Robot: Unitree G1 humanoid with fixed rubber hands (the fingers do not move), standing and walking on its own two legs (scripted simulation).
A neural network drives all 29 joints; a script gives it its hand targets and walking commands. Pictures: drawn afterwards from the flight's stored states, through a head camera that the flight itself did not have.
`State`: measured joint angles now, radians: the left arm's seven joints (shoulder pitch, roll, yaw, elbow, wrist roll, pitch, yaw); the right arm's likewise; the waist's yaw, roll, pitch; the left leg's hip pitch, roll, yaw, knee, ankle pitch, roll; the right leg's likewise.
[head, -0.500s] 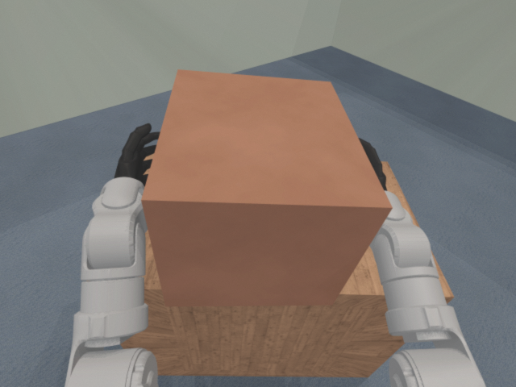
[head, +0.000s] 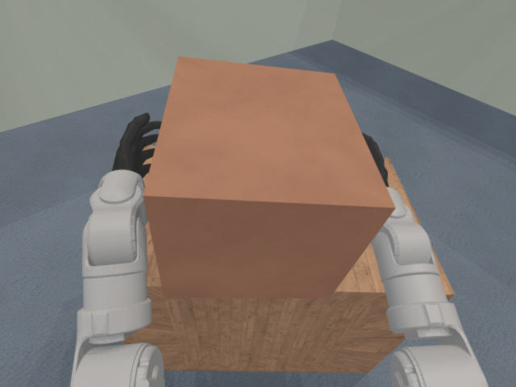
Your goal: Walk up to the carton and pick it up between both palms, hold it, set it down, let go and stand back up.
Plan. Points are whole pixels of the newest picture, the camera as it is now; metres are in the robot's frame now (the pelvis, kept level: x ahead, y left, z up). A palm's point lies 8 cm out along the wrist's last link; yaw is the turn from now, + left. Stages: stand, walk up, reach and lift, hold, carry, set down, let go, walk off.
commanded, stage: set down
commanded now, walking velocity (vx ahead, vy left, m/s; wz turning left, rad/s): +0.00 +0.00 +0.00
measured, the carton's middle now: (254, 178) +0.38 +0.00 +0.15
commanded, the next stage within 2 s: none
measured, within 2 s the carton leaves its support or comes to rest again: neither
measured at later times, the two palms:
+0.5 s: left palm (154, 216) +0.36 +0.16 +0.08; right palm (357, 230) +0.35 -0.18 +0.06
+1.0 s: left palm (152, 213) +0.38 +0.17 +0.07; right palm (350, 223) +0.37 -0.18 +0.06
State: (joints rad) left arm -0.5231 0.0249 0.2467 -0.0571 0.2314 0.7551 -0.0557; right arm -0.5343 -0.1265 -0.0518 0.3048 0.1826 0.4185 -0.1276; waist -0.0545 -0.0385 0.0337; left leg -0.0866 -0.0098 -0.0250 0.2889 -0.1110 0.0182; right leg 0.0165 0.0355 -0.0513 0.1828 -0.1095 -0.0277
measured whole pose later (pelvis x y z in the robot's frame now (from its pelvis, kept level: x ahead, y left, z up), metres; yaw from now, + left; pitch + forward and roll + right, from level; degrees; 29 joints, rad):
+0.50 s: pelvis +0.03 -0.01 +0.00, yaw +2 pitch -2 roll +0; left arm -0.34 0.03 0.15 0.29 0.16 0.25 0.00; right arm -0.29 -0.06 -0.07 0.50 0.07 -0.01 -0.13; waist -0.02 -0.03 0.05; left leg -0.10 -0.01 -0.05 0.26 -0.12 0.00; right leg 0.01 0.04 -0.08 0.16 -0.14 -0.04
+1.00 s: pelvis +0.03 -0.02 +0.00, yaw +1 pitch +0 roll +0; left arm -0.44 0.04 0.23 0.54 0.17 0.14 -0.04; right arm -0.40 -0.04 -0.12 0.69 0.02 -0.05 -0.13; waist 0.00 -0.03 -0.02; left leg -0.14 -0.01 -0.05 0.24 -0.11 -0.01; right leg -0.04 0.04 -0.08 0.16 -0.13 -0.05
